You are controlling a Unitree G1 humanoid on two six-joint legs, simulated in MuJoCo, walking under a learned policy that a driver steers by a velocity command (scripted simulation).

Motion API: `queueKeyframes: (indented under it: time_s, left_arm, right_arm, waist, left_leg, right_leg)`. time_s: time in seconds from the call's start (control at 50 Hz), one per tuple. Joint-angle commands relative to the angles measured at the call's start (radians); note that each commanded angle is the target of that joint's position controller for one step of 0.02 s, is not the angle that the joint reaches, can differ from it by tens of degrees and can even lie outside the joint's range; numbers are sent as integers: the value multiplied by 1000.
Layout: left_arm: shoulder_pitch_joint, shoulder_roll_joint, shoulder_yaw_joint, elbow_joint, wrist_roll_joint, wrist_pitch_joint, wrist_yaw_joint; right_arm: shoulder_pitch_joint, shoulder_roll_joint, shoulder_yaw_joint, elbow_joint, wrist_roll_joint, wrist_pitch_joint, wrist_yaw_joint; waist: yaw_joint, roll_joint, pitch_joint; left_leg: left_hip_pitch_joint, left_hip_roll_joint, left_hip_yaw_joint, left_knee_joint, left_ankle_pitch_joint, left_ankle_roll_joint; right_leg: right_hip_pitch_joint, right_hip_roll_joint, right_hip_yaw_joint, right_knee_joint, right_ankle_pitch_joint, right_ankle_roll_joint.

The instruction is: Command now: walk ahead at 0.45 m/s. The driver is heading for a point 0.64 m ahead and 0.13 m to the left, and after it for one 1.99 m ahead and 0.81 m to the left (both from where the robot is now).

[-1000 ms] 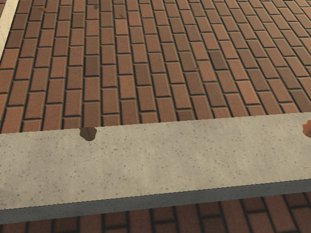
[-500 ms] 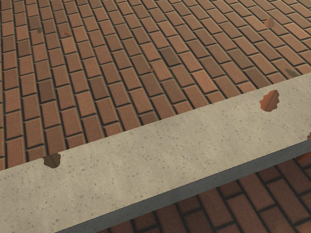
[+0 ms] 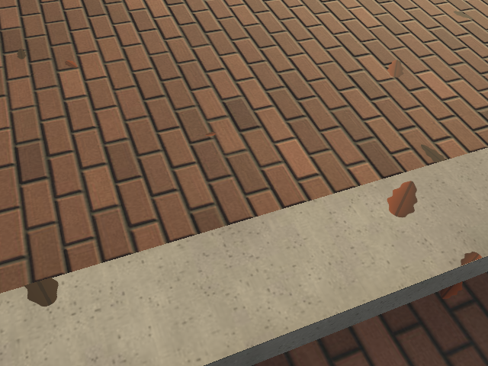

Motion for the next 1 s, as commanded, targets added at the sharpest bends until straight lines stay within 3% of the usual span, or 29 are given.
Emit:
queueKeyframes:
  time_s: [0.02, 0.14, 0.18, 0.2, 0.22, 0.24, 0.26, 0.28, 0.3, 0.34, 0.42, 0.44, 0.5, 0.58, 0.64, 0.66, 0.68, 0.7, 0.74, 0.76, 0.78, 0.8, 0.82, 0.84, 0.86, 0.88, 0.92, 0.96, 1.0]
  left_arm:
    - [-174, 6, -11, -112, -5, -22, -5]
    - [-238, 46, -6, -147, -13, -28, -26]
    - [-118, 96, 17, -118, -5, -29, -19]
    - [49, 122, 36, -61, 0, -21, -10]
    - [227, 177, 54, -22, 4, -15, 2]
    - [272, 266, 67, 3, 13, -11, 0]
    - [275, 163, 43, 2, 13, -9, -2]
    - [192, 127, 27, -2, 10, -14, -1]
    - [98, 106, 17, -13, 4, -23, -3]
    - [32, 51, 6, -1, 25, -42, -4]
    - [38, 39, 8, 53, 26, -58, -5]
    - [97, 31, 7, 91, 32, -46, -4]
    - [173, -22, -25, 146, 15, -13, 3]
    - [317, -26, -48, 207, 41, 26, 24]
    - [278, -13, -65, 190, 45, 32, 53]
    - [234, 59, -52, 165, 43, 28, 70]
    - [256, 64, -46, 173, 26, 22, 78]
    - [230, 107, -40, 174, 9, 12, 71]
    - [246, 206, -19, 172, -22, 18, 71]
    - [203, 233, -9, 147, -11, 32, 68]
    - [170, 228, -8, 123, -15, 42, 65]
    - [245, 59, -42, 62, 7, 25, 54]
    - [261, 36, -47, 36, 49, -28, 2]
    - [189, 61, -16, 26, 2, -49, -26]
    - [91, 40, -22, -8, -18, -45, -29]
    - [32, 15, -31, -37, -4, -35, -15]
    - [108, 16, -32, -58, 6, -4, 9]
    - [119, 13, -41, -89, 8, 5, 24]
    - [41, 9, -51, -130, 27, 9, 47]
  right_arm:
    - [-23, -185, -39, -54, 4, -10, -13]
    - [-1, -210, -54, -34, 24, 5, -14]
    - [-29, -230, -63, -39, 23, 12, -19]
    - [-40, -205, -55, -46, 22, 21, -22]
    - [-22, -158, -34, -66, 4, 24, -23]
    - [142, -18, 6, -79, 1, 11, -9]
    - [84, -124, -19, -47, 31, -5, -1]
    - [-15, -176, -39, -87, 58, -12, 4]
    - [-75, -176, -38, -107, 51, -15, -3]
    - [-71, -140, -41, -102, 30, 2, -12]
    - [-37, -81, -42, -101, 35, 56, -17]
    - [-1, -46, -39, -75, 35, 77, -24]
    - [-87, -8, -29, -123, 47, 108, -38]
    - [-273, 72, 28, -240, 43, 78, -17]
    - [-437, 98, 72, -399, 19, 51, 10]
    - [-421, 85, 82, -436, 5, 52, 26]
    - [-443, 77, 80, -451, 7, 54, 33]
    - [-405, 82, 71, -440, 10, 54, 35]
    - [-287, 3, 31, -422, 8, 47, 42]
    - [-180, -86, -4, -406, 14, 48, 49]
    - [-37, -182, -44, -372, 12, 55, 61]
    - [-43, -313, -72, -356, 11, 59, 63]
    - [-18, -306, -72, -372, -9, 72, 33]
    - [-8, -202, -44, -360, -39, 57, 25]
    - [-18, -132, -30, -328, -17, 41, 33]
    - [-82, -96, -22, -311, 6, 30, 36]
    - [-164, -57, -19, -301, 4, 11, 40]
    - [-183, -69, -25, -296, 27, 2, 32]
    - [-182, -92, -36, -304, 30, 7, 19]
  waist:
    - [-21, 137, 74]
    - [6, 144, 84]
    - [86, 160, -8]
    - [165, 160, -107]
    - [230, 79, -244]
    - [130, -239, -391]
    - [188, -146, -384]
    - [173, -106, -197]
    - [132, -45, -108]
    - [77, -53, -55]
    - [40, -29, 6]
    - [50, -76, 6]
    - [61, -51, 119]
    - [94, 51, 169]
    - [71, 38, 165]
    - [39, 33, 92]
    - [55, 18, 71]
    - [27, -26, 8]
    - [-67, -162, -128]
    - [-130, -203, -201]
    - [-199, -182, -292]
    - [-52, 200, -352]
    - [-30, 360, -540]
    - [-32, 190, -478]
    - [-18, 80, -266]
    - [24, -23, -63]
    - [123, 37, -20]
    - [158, 49, 0]
    - [148, 10, 15]
  left_leg:
    - [-49, 189, -96, -129, 238, 132]
    - [57, 270, -101, -54, 401, 116]
    - [89, 260, -78, 101, 696, 95]
    - [38, 213, -39, 292, 813, 73]
    - [-191, 166, -34, 579, 547, 36]
    - [-574, -21, -37, 948, -266, -28]
    - [-653, 1, -190, 1084, -345, -17]
    - [-730, 45, -171, 1119, -266, -4]
    - [-699, 98, -140, 1057, -162, 1]
    - [-604, 147, -147, 1020, -55, -9]
    - [-647, 142, -155, 1105, -8, -40]
    - [-717, 111, -104, 1325, -72, -58]
    - [-1115, 100, -125, 1755, -187, -61]
    - [-1526, 79, -134, 1970, -212, -31]
    - [-1367, 90, -22, 1600, -71, -41]
    - [-1110, 127, 48, 1383, -21, -32]
    - [-920, 110, 105, 1253, -14, -21]
    - [-731, 79, 164, 1178, -46, 22]
    - [-584, -42, 230, 1058, -165, 92]
    - [-516, -84, 191, 899, -208, 134]
    - [-320, -95, 22, 692, -108, 181]
    - [-56, 102, -524, 444, -82, 278]
    - [151, 289, -1084, 171, 93, 406]
    - [83, 318, -1078, 91, 78, 349]
    - [-79, 272, -935, 150, 68, 296]
    - [-251, 225, -743, 205, 128, 245]
    - [-433, 129, -491, 213, 239, 196]
    - [-433, 76, -339, 166, 334, 169]
    - [-431, 19, -249, 138, 492, 150]
  right_leg:
    - [-23, 20, -40, -177, 132, 21]
    - [50, 44, -18, -334, 103, -49]
    - [220, 88, -49, -356, 61, -93]
    - [434, 119, -81, -370, 62, -125]
    - [771, -27, 74, -335, 110, -172]
    - [1086, -307, 566, -423, -122, -328]
    - [998, -306, 687, -548, -337, -309]
    - [855, -281, 549, -584, -378, -264]
    - [697, -243, 419, -620, -267, -238]
    - [539, -182, 260, -676, -82, -216]
    - [440, -170, 80, -726, 81, -226]
    - [463, -198, 87, -726, 61, -253]
    - [530, -244, 94, -702, -167, -243]
    - [703, -261, 35, -615, -53, -186]
    - [465, -150, -129, -651, 26, -125]
    - [342, -154, -189, -753, 107, -140]
    - [287, -149, -207, -819, 188, -157]
    - [328, -169, -239, -806, 564, -171]
    - [590, -214, -256, -564, 1547, -173]
    - [724, -233, -228, -368, 1734, -163]
    - [717, -200, -204, -92, 1625, -127]
    - [389, -8, -145, 283, 369, -38]
    - [143, 208, 115, 625, -226, -16]
    - [16, 185, 205, 805, -229, -32]
    - [-69, 174, 160, 872, -249, -51]
    - [-152, 134, 116, 873, -290, -64]
    - [-60, 79, 97, 919, -278, -81]
    - [-84, 49, 85, 786, -206, -78]
    - [-63, 38, 33, 479, -165, -45]
Keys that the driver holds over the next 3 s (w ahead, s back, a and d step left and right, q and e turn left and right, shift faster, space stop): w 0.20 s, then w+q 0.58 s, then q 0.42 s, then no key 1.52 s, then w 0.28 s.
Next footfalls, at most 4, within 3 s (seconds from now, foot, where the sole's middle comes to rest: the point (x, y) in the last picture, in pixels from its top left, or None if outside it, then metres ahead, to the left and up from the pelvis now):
0.22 right None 0.29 -0.15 -0.79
0.78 left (184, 312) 0.59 0.11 -0.65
1.36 right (221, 250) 0.78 0.01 -0.65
1.72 left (151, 307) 0.61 0.20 -0.65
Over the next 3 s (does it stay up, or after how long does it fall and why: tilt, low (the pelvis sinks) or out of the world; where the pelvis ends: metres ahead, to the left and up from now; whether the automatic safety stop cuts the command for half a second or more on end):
stays up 0.69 0.10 0.13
